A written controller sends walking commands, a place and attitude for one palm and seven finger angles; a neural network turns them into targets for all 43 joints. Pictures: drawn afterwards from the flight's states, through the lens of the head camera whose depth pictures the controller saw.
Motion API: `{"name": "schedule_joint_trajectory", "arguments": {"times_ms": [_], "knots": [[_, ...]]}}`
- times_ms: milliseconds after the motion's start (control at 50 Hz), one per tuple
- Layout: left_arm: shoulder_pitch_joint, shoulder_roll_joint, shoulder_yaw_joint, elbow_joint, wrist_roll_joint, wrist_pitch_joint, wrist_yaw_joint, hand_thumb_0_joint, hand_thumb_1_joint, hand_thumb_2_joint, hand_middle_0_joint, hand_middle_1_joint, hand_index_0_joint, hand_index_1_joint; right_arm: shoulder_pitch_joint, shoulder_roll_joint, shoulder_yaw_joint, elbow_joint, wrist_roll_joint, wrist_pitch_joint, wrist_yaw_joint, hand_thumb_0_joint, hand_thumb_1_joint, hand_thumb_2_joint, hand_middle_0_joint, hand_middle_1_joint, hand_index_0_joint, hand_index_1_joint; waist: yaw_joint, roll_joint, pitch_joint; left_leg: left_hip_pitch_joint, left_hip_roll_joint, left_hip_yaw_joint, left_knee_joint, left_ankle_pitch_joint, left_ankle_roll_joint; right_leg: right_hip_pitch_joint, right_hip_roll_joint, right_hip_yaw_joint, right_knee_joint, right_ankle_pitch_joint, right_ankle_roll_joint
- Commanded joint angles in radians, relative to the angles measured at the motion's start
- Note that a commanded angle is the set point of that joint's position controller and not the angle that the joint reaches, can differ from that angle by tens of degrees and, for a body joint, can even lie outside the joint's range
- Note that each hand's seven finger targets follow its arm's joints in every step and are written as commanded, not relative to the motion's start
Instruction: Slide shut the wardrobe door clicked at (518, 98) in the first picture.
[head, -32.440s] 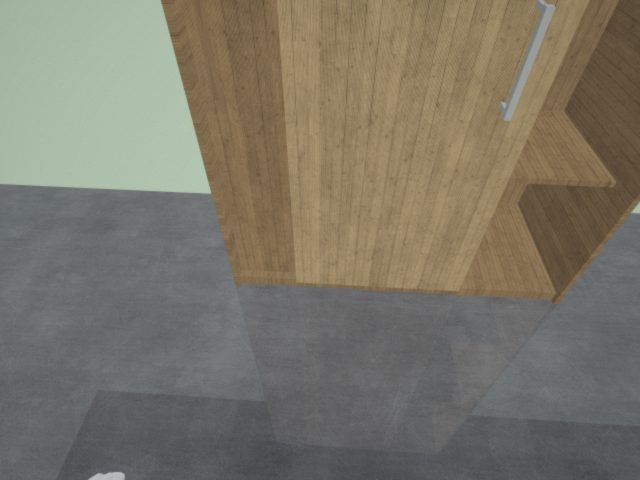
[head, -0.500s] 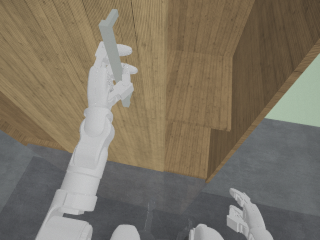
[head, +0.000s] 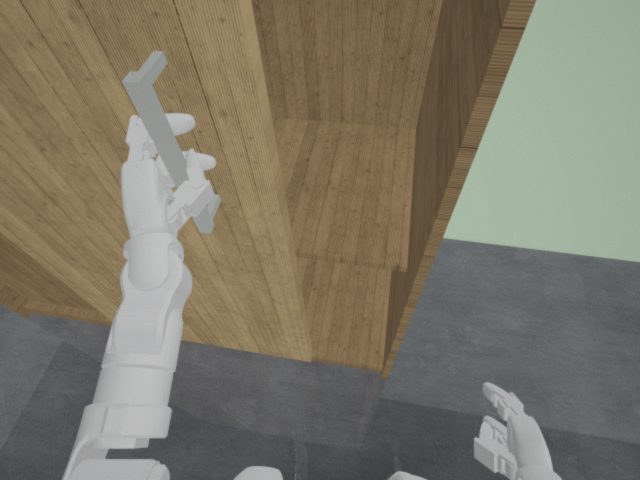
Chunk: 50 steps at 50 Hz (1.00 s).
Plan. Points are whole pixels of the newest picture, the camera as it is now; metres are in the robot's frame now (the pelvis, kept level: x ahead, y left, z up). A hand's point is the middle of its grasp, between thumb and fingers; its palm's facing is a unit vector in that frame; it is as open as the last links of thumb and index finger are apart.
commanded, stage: step sideways, sliding the door along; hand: left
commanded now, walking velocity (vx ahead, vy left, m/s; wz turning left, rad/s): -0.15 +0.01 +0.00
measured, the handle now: (184, 157) +0.42 +0.23 +0.15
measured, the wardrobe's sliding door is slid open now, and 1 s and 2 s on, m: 0.21 0.03 0.00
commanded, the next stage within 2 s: stop walking and hold the door there in 1.52 s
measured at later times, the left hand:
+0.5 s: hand (282, 205) +0.36 +0.10 +0.15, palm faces +0.05 -1.00 -0.08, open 5.9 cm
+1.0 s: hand (357, 215) +0.35 +0.02 +0.15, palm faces +0.01 -1.00 -0.06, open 5.9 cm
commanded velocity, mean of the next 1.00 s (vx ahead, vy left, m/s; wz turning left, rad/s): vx -0.01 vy -0.25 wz -0.06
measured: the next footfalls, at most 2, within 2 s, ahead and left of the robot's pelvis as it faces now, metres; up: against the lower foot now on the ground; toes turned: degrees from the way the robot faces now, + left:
right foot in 1.24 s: +0.01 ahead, -0.23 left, +0.00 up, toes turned -3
left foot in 1.42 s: -0.01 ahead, -0.01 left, +0.00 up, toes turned +8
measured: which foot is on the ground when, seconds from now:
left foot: down 0.00-1.00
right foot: down 0.00-1.00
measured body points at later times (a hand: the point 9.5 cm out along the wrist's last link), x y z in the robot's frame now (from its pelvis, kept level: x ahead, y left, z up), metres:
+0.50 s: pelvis +0.00 +0.00 +0.00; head +0.05 -0.01 +0.45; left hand +0.35 +0.15 +0.15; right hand +0.22 -0.18 -0.10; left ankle -0.04 +0.17 -0.73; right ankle +0.02 -0.10 -0.72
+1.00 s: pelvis -0.03 -0.06 +0.00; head +0.02 -0.07 +0.44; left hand +0.35 +0.07 +0.16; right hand +0.15 -0.28 -0.12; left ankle -0.05 +0.12 -0.72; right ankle -0.02 -0.13 -0.73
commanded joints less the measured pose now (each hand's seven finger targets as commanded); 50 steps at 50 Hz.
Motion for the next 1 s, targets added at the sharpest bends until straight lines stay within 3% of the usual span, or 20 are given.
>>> {"name": "schedule_joint_trajectory", "arguments": {"times_ms": [0,40,140,180,280,400,480,520,560,580,620,660,680,720,800,860,900,940,960,980], "knots": [[-0.387,-0.154,-0.441,-0.436,0.046,-0.151,-0.146,0.0,0.9,0.9,-0.45,-1.4,-0.45,-1.4,-0.08,-0.074,-0.032,-0.183,-0.009,-0.089,0.004,0.0,-0.9,-0.9,0.2,0.3,0.2,0.3,-0.1,0.079,-0.557,0.343,0.208,-0.071,-0.16,0.859,0.116,0.096,-0.073,0.11,0.048,0.386,0.057],[-0.404,-0.162,-0.469,-0.454,0.057,-0.158,-0.145,0.0,0.9,0.9,-0.45,-1.4,-0.45,-1.4,-0.097,-0.056,-0.02,-0.196,-0.004,-0.086,0.014,0.0,-0.9,-0.9,0.2,0.3,0.2,0.3,-0.104,0.149,-0.491,0.314,0.178,0.003,-0.13,0.83,0.098,0.103,-0.06,0.085,0.013,0.252,0.035],[-0.395,-0.177,-0.509,-0.413,0.082,-0.144,-0.144,0.0,0.9,0.9,-0.45,-1.4,-0.45,-1.4,-0.074,-0.046,-0.014,-0.167,-0.007,-0.082,0.007,0.0,-0.9,-0.9,0.2,0.3,0.2,0.3,-0.13,-0.113,-0.507,0.183,0.002,0.068,-0.061,0.407,0.009,0.224,-0.148,0.235,-0.113,0.856,0.005],[-0.37,-0.189,-0.511,-0.408,0.084,-0.144,-0.145,0.0,0.9,0.9,-0.45,-1.4,-0.45,-1.4,-0.071,-0.045,-0.018,-0.168,-0.012,-0.081,0.007,0.0,-0.9,-0.9,0.2,0.3,0.2,0.3,-0.128,-0.148,-0.542,0.195,0.011,0.053,-0.086,0.463,0.014,0.236,-0.132,0.211,-0.073,0.893,0.009],[-0.37,-0.211,-0.521,-0.418,0.076,-0.162,-0.159,0.0,0.9,0.9,-0.45,-1.4,-0.45,-1.4,-0.091,-0.062,-0.029,-0.205,-0.013,-0.05,0.016,0.0,-0.9,-0.9,0.2,0.3,0.2,0.3,-0.116,0.01,-0.522,0.255,0.171,0.005,-0.134,0.799,0.061,0.12,-0.058,0.099,0.029,0.482,0.03],[-0.438,-0.204,-0.514,-0.363,0.071,-0.149,-0.17,0.0,0.9,0.9,-0.45,-1.4,-0.45,-1.4,-0.106,-0.062,-0.018,-0.214,-0.019,0.002,0.025,0.0,-0.9,-0.9,0.2,0.3,0.2,0.3,-0.116,0.122,-0.417,0.187,0.265,-0.016,-0.176,0.732,0.098,0.054,-0.036,0.051,0.095,0.087,0.029],[-0.462,-0.198,-0.513,-0.376,0.071,-0.145,-0.177,0.0,0.9,0.9,-0.45,-1.4,-0.45,-1.4,-0.112,-0.054,-0.016,-0.216,-0.013,0.024,0.021,0.0,-0.9,-0.9,0.2,0.3,0.2,0.3,-0.12,0.033,-0.426,0.143,0.226,0.0,-0.058,0.637,0.071,0.141,-0.052,0.097,0.004,0.366,0.013],[-0.449,-0.165,-0.5,-0.382,0.067,-0.139,-0.175,0.0,0.9,0.9,-0.45,-1.4,-0.45,-1.4,-0.092,-0.031,-0.022,-0.204,0.0,0.024,0.009,0.0,-0.9,-0.9,0.2,0.3,0.2,0.3,-0.137,-0.212,-0.501,0.116,0.063,0.06,0.085,0.352,0.004,0.187,-0.182,0.268,-0.093,0.857,-0.051],[-0.377,-0.158,-0.482,-0.342,0.064,-0.137,-0.17,0.0,0.9,0.9,-0.45,-1.4,-0.45,-1.4,-0.071,-0.028,-0.024,-0.184,-0.007,0.002,-0.002,0.0,-0.9,-0.9,0.2,0.3,0.2,0.3,-0.131,-0.292,-0.518,0.012,-0.033,0.044,0.133,-0.001,-0.013,0.271,-0.238,0.314,-0.083,1.132,-0.109],[-0.391,-0.154,-0.475,-0.342,0.066,-0.138,-0.173,0.0,0.9,0.9,-0.45,-1.4,-0.45,-1.4,-0.069,-0.023,-0.027,-0.177,-0.008,-0.003,-0.006,0.0,-0.9,-0.9,0.2,0.3,0.2,0.3,-0.126,-0.278,-0.516,0.0,-0.028,0.035,0.081,-0.039,-0.005,0.273,-0.23,0.298,-0.068,1.116,-0.101],[-0.446,-0.134,-0.457,-0.375,0.062,-0.148,-0.175,0.0,0.9,0.9,-0.45,-1.4,-0.45,-1.4,-0.069,-0.026,-0.029,-0.169,-0.013,0.0,-0.016,0.0,-0.9,-0.9,0.2,0.3,0.2,0.3,-0.144,-0.217,-0.542,0.135,0.042,0.048,-0.116,0.225,0.008,0.209,-0.182,0.22,0.006,0.957,-0.046],[-0.451,-0.161,-0.469,-0.393,0.046,-0.162,-0.181,0.0,0.9,0.9,-0.45,-1.4,-0.45,-1.4,-0.091,-0.065,-0.044,-0.204,-0.019,0.015,-0.01,0.0,-0.9,-0.9,0.2,0.3,0.2,0.3,-0.141,0.111,-0.527,0.28,0.297,-0.11,-0.172,0.851,0.106,0.012,-0.063,0.09,0.168,0.358,0.042],[-0.459,-0.161,-0.471,-0.393,0.059,-0.169,-0.192,0.0,0.9,0.9,-0.45,-1.4,-0.45,-1.4,-0.099,-0.047,-0.039,-0.216,-0.022,0.029,0.005,0.0,-0.9,-0.9,0.2,0.3,0.2,0.3,-0.129,0.198,-0.493,0.283,0.352,-0.097,-0.16,0.985,0.145,-0.035,-0.042,0.081,0.218,0.031,0.041],[-0.506,-0.163,-0.451,-0.331,0.067,-0.168,-0.194,0.0,0.9,0.9,-0.45,-1.4,-0.45,-1.4,-0.109,-0.049,-0.035,-0.225,-0.014,0.046,0.027,0.0,-0.9,-0.9,0.2,0.3,0.2,0.3,-0.121,0.156,-0.439,0.212,0.344,-0.06,-0.154,0.871,0.146,-0.014,-0.022,0.059,0.209,-0.111,0.026],[-0.555,-0.159,-0.438,-0.291,0.062,-0.152,-0.186,0.0,0.9,0.9,-0.45,-1.4,-0.45,-1.4,-0.113,-0.048,-0.019,-0.235,0.003,0.072,0.022,0.0,-0.9,-0.9,0.2,0.3,0.2,0.3,-0.122,0.099,-0.445,0.161,0.283,-0.001,-0.045,0.655,0.096,0.134,-0.027,0.038,0.001,0.125,0.019],[-0.577,-0.134,-0.438,-0.29,0.05,-0.129,-0.17,0.0,0.9,0.9,-0.45,-1.4,-0.45,-1.4,-0.098,-0.011,-0.01,-0.214,0.02,0.069,-0.006,0.0,-0.9,-0.9,0.2,0.3,0.2,0.3,-0.155,-0.156,-0.512,0.054,0.041,0.091,0.076,0.204,-0.004,0.233,-0.19,0.263,-0.12,0.794,-0.063],[-0.536,-0.108,-0.406,-0.249,0.052,-0.126,-0.165,0.0,0.9,0.9,-0.45,-1.4,-0.45,-1.4,-0.084,-0.016,-0.024,-0.186,0.004,0.05,-0.02,0.0,-0.9,-0.9,0.2,0.3,0.2,0.3,-0.129,-0.291,-0.533,-0.087,-0.035,0.055,0.158,-0.114,-0.012,0.386,-0.235,0.318,-0.08,1.143,-0.114],[-0.582,-0.116,-0.417,-0.261,0.05,-0.131,-0.168,0.0,0.9,0.9,-0.45,-1.4,-0.45,-1.4,-0.071,-0.023,-0.022,-0.166,-0.008,0.043,-0.026,0.0,-0.9,-0.9,0.2,0.3,0.2,0.3,-0.143,-0.267,-0.504,-0.038,-0.021,0.048,0.007,-0.059,-0.002,0.334,-0.21,0.253,-0.032,1.046,-0.095],[-0.61,-0.133,-0.428,-0.263,0.048,-0.141,-0.167,0.0,0.9,0.9,-0.45,-1.4,-0.45,-1.4,-0.065,-0.016,-0.018,-0.163,-0.011,0.045,-0.031,0.0,-0.9,-0.9,0.2,0.3,0.2,0.3,-0.16,-0.224,-0.525,0.047,0.016,0.064,-0.153,0.136,0.005,0.305,-0.188,0.201,0.058,0.983,-0.073],[-0.616,-0.134,-0.434,-0.255,0.039,-0.147,-0.17,0.0,0.9,0.9,-0.45,-1.4,-0.45,-1.4,-0.061,-0.04,-0.028,-0.167,-0.012,0.052,-0.03,0.0,-0.9,-0.9,0.2,0.3,0.2,0.3,-0.16,-0.095,-0.549,0.242,0.131,-0.003,-0.218,0.521,0.049,0.144,-0.127,0.144,0.145,0.772,-0.012]]}}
